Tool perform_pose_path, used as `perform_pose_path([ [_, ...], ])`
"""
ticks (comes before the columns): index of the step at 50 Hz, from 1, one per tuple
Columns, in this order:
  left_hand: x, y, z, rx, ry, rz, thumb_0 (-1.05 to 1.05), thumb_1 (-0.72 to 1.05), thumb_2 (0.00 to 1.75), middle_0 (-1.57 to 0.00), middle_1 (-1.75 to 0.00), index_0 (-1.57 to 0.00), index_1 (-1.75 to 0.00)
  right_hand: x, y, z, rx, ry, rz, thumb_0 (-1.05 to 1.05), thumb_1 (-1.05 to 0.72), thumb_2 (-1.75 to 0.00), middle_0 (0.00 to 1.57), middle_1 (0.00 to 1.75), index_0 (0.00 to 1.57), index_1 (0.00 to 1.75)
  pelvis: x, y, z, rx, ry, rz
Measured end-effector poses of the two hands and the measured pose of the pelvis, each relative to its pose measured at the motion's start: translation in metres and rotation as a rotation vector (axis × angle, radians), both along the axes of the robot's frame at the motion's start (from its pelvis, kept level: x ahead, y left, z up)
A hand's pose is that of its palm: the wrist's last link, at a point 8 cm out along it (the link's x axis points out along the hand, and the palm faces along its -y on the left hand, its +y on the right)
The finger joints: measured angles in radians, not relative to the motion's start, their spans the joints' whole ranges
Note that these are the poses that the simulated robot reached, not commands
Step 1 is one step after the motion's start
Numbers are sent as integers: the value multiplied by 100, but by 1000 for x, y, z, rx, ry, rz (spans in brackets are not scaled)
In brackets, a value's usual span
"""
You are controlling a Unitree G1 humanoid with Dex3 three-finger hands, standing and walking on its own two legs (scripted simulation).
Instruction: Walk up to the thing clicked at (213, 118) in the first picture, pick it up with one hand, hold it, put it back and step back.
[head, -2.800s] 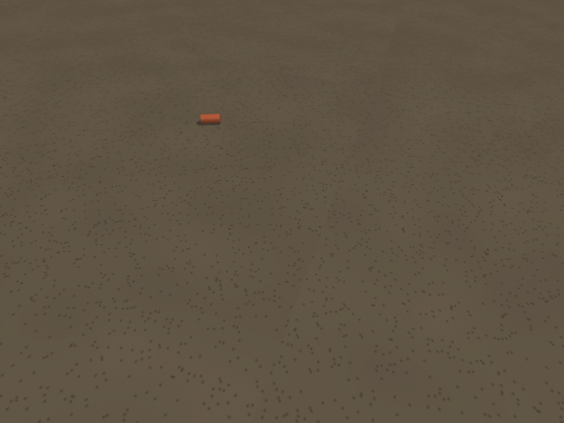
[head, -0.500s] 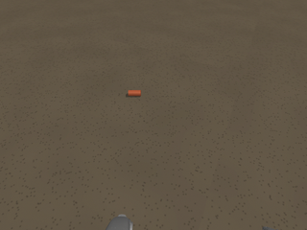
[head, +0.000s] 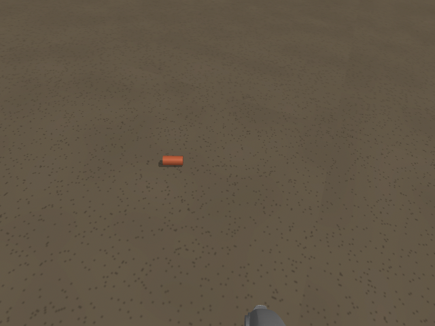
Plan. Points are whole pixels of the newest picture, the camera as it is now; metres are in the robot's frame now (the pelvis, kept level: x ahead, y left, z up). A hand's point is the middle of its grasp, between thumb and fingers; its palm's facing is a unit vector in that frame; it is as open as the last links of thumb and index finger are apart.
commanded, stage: walk up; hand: left
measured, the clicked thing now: (173, 160) +1.13 +0.21 -0.75
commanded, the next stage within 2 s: none
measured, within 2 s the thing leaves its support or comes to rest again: neither
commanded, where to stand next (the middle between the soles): +0.80 -0.04 m, yaw +2 degrees
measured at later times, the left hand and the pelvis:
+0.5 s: hand (112, 278) +0.25 +0.22 -0.13, palm faces +0.04 -0.93 -0.37, open 7.4 cm; pelvis +0.21 -0.06 +0.00, yaw +2 degrees
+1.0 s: hand (123, 199) +0.45 +0.24 -0.14, palm faces -0.02 -0.94 -0.34, open 7.4 cm; pelvis +0.40 -0.04 +0.00, yaw +2 degrees
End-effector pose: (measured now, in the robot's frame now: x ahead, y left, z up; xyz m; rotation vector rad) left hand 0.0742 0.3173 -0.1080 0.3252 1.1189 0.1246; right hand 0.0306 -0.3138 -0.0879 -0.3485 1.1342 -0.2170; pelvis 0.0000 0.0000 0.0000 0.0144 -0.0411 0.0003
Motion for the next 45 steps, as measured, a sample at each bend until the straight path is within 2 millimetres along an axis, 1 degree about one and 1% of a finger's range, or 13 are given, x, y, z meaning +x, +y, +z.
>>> perform_pose_path([
  [5,75,-21,6,36,-37,-27,0,91,90,-20,-30,-20,-30,30,-31,-22,13,40,-40,1,-90,-90,20,30,21,30,53,-22,-11,24,3,-2],
  [8,117,-38,7,63,-84,-20,0,91,90,-20,-30,-20,-30,60,-53,-43,17,59,-48,1,-90,-90,20,30,21,30,87,-39,-23,2,4,1],
  [11,143,-54,14,68,-141,-5,0,91,90,-20,-30,-20,-30,98,-60,-51,32,71,-22,1,-90,-90,20,30,20,29,111,-51,-23,4,-7,12],
  [13,150,-62,21,65,-149,18,0,91,90,-20,-30,-20,-30,126,-60,-47,47,60,1,1,-90,-90,20,30,20,29,126,-55,-15,14,-12,11],
  [16,153,-68,28,67,-116,45,0,91,90,-20,-30,-20,-30,170,-60,-36,67,10,26,1,-90,-90,20,30,20,29,147,-60,-5,12,-13,6],
  [19,154,-68,28,70,-66,64,0,90,90,-20,-30,-20,-30,208,-61,-27,71,-29,50,1,-90,-90,20,30,20,29,168,-62,0,-1,-12,7],
  [22,157,-64,23,67,-28,84,0,90,90,-20,-30,-20,-30,238,-60,-21,61,-30,69,1,-90,-90,20,30,20,29,189,-61,1,-18,-8,19],
  [26,167,-54,12,56,3,116,0,90,90,-20,-30,-20,-30,276,-55,-17,37,1,107,1,-90,-90,20,30,20,29,220,-56,-3,-39,-2,42],
  [29,179,-42,-3,42,25,141,0,90,90,-20,-30,-20,-30,311,-46,-15,13,9,134,1,-90,-90,20,30,20,29,247,-48,-10,-54,2,56],
  [34,210,-25,-31,18,90,156,0,91,90,-20,-30,-20,-30,369,-24,-11,-28,-57,159,1,-90,-90,20,30,20,29,290,-28,-22,-19,0,53],
  [37,239,-25,-30,3,112,124,0,91,90,-20,-30,-20,-30,387,-16,-1,-24,-107,124,1,-90,-90,20,30,20,30,310,-22,-15,-36,-10,53],
  [40,273,-23,-23,-8,81,103,0,91,90,-20,-30,-20,-30,394,-12,7,-22,-105,99,0,-90,-90,20,30,20,30,330,-21,-7,-29,-16,50],
  [45,324,-22,-10,-2,33,83,0,91,90,-20,-30,-20,-30,402,-19,7,-18,-59,75,0,-90,-90,20,30,21,30,363,-24,-2,-11,-20,44],
])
